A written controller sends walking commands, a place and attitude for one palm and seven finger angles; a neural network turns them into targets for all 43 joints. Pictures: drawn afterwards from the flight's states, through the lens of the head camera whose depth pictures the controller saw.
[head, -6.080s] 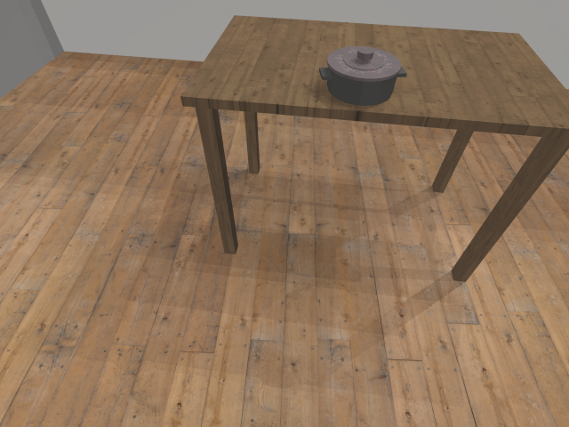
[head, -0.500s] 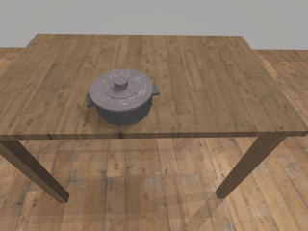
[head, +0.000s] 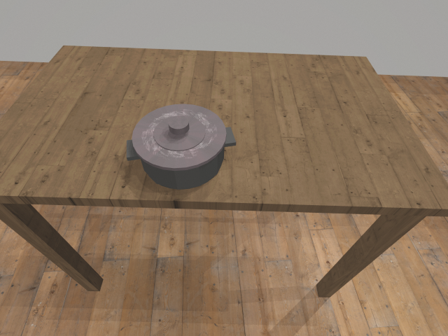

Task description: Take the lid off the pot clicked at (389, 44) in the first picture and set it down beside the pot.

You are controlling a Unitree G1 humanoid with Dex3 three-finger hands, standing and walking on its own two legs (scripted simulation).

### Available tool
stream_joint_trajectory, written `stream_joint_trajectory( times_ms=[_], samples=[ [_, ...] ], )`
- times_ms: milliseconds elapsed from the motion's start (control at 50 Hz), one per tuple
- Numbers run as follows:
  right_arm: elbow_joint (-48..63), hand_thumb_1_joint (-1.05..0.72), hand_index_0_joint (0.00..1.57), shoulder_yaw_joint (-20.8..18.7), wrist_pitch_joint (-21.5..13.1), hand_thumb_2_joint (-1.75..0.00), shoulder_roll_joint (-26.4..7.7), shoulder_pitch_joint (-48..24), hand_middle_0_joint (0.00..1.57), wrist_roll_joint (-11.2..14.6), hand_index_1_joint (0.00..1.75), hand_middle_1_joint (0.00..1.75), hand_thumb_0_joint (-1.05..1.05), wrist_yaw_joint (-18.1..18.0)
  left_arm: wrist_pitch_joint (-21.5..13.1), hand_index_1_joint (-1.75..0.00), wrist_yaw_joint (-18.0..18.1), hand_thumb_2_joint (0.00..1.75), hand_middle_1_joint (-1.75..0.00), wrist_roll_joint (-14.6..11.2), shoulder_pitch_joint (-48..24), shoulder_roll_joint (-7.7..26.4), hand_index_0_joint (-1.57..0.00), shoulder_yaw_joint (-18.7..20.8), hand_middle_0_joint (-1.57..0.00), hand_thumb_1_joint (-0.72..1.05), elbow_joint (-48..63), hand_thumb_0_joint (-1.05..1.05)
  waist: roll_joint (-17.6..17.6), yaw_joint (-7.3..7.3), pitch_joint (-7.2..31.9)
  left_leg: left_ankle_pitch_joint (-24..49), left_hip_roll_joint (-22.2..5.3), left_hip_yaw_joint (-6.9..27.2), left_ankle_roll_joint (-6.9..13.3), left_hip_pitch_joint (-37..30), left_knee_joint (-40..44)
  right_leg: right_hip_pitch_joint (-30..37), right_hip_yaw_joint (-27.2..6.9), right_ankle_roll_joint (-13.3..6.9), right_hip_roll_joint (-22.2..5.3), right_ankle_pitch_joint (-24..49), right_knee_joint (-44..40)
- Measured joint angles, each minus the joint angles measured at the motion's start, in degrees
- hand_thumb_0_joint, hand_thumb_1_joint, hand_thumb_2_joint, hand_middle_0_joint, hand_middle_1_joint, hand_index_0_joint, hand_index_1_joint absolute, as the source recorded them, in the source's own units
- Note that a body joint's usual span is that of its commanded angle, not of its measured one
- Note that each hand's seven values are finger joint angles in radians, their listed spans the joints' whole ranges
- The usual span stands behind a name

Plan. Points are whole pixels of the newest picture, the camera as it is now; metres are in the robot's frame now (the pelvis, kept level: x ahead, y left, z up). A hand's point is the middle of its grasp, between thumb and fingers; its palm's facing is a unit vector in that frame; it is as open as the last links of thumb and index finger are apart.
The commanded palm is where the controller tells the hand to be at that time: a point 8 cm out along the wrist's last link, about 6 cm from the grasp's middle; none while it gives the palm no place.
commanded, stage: look again from close up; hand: left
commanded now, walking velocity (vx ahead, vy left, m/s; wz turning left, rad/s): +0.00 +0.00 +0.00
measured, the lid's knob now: (178, 125) +0.49 +0.13 +0.10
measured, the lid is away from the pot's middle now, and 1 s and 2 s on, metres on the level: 0.00 0.00 0.00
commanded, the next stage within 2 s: lift the closed hand beside the body in 0.80 s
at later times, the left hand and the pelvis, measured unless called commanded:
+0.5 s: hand out of the picture +0.02 +0.20 -0.17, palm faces +0.04 -0.98 -0.21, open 7.3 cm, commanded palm none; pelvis +0.00 +0.01 +0.00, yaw +0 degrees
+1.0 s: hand out of the picture +0.08 +0.21 -0.12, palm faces +0.17 -0.95 -0.25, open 7.2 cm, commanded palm +0.09 +0.25 -0.04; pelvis -0.01 +0.02 +0.01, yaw +0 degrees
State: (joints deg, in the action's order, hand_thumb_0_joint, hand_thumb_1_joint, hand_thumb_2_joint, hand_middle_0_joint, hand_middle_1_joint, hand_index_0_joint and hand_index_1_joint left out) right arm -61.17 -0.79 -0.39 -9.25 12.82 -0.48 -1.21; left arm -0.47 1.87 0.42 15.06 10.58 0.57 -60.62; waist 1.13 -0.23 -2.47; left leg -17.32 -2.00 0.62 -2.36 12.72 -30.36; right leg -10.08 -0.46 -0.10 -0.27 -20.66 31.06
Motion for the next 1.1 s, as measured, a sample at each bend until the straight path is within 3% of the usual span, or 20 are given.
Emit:
stream_joint_trajectory(
  times_ms=[240, 920, 940, 980, 1040, 1100],
  samples=[
    [-0.76, -0.92, 0.2, 0.06, -0.15, -0.9, 0.11, -1.28, 0.2, 0.0, 0.3, 0.3, 0.0, -0.16, 0.12, -0.3, -0.06, 0.9, -0.3, 0.0, -0.14, 0.31, -0.2, 0.19, -0.2, 0.91, -0.77, 0.01, 0.41, -0.5, -0.61, 0.37, 0.37, -0.04, 0.35, -0.96, 1.37, 1.15, 0.03, 0.35, -0.4, 0.51, -1.7],
    [-3.15, -0.92, 0.2, 0.12, 0.05, -0.9, 0.74, 0.77, 0.2, 0.05, 0.3, 0.3, 0.01, -0.09, -0.34, -0.3, 0.3, 0.9, -0.3, 0.12, -0.67, -0.58, -0.2, 0.16, -0.2, 0.91, -1.71, 0.0, 0.29, -0.03, -0.88, 1.61, 0.63, -0.19, 0.96, -0.99, 2.33, 1.87, 0.01, 1.04, -0.7, 2.28, -4.08],
    [-1.33, -0.92, 0.2, 0.18, -0.78, -0.9, 0.3, 1.45, 0.2, 0.44, 0.3, 0.3, 0.01, 0.1, 1.48, -0.3, 0.75, 0.9, -0.3, -1.62, 1.41, -0.98, -0.2, 1.01, -0.21, 0.91, 5.01, 0.01, -0.15, -0.22, -1.39, 1.23, 0.38, -0.17, 0.99, -0.72, 1.61, 1.9, 0.02, 1.1, -0.45, 2.47, -4.1],
    [2.92, -0.92, 0.2, 0.39, -5.63, -0.9, -0.38, 3.71, 0.2, 1.97, 0.3, 0.3, 0.01, -0.88, 2.57, -0.32, 3.81, 0.9, -0.31, -3.25, 6.94, -0.79, -0.21, -0.07, -0.22, 0.91, 23.76, 0.01, -0.41, -1.34, -1.81, 1.41, 0.69, -0.39, 1.16, -1.48, 2.09, 2.39, -0.18, 1.11, -0.75, 2.65, -4.1],
    [7.28, -0.92, 0.2, 0.03, -10.22, -0.9, -1.9, 3.78, 0.2, 2.27, 0.3, 0.3, 0.01, -1.2, 2.55, -0.37, 6.47, 0.9, -0.36, -1.48, 9.6, -1.23, -0.26, -0.61, -0.26, 0.91, 39.24, 0.01, -1.44, -0.91, 0.38, 2.8, 1.82, 0.36, 1.65, -2.35, 3.75, 3.43, 0.68, 1.5, -1.84, 3.08, -5.08],
    [12.31, -0.91, 0.2, -1.11, -9.2, -0.9, -2.59, -0.8, 0.2, 1.6, 0.3, 0.3, 0.01, 0.07, 2.37, -0.45, 5.68, 0.9, -0.44, 0.08, 8.44, -1.86, -0.33, 0.98, -0.34, 0.91, 41.63, 0.01, -1.99, 0.62, 2.44, 3.4, 2.12, 0.67, 1.79, -0.7, 3.13, 1.68, 0.99, 1.77, -2.13, 3.26, -3.99]
  ],
)
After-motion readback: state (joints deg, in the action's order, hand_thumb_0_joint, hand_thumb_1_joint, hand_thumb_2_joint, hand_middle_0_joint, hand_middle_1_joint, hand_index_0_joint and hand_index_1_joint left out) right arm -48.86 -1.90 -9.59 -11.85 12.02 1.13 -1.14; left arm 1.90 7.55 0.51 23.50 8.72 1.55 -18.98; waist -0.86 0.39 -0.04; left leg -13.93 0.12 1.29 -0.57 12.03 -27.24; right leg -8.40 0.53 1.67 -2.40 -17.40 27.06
